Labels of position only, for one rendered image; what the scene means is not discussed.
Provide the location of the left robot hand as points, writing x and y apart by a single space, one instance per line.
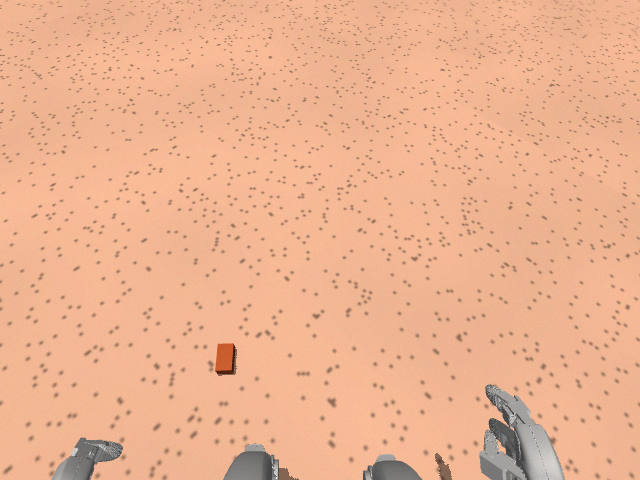
86 454

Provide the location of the small box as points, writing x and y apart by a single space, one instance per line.
225 358

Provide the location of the right robot hand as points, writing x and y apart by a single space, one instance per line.
530 453

